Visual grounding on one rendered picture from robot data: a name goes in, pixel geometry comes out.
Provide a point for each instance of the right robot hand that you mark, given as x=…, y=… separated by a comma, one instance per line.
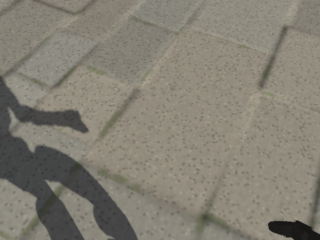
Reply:
x=296, y=230

